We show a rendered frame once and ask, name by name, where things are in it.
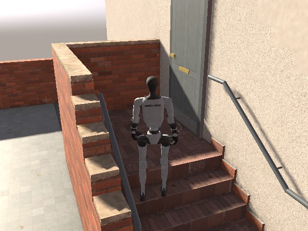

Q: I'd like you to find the right robot upper arm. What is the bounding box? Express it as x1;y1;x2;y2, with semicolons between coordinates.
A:
163;97;175;124

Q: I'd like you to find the left robot upper arm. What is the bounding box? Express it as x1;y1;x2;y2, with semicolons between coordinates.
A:
132;97;143;124

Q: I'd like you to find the robot left shin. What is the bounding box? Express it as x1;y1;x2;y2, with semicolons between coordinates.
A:
139;162;146;195

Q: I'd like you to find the robot left foot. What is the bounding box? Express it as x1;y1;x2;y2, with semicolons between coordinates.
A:
140;190;146;202

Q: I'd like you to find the left robot hand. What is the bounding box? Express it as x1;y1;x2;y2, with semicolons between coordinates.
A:
131;131;142;141

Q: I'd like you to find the right robot hand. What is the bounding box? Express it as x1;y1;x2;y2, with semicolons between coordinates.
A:
170;135;178;146

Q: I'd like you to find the robot left forearm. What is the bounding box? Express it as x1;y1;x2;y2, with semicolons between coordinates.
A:
131;117;138;134

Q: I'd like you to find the robot right forearm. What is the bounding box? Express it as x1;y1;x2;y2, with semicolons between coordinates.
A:
170;117;178;137

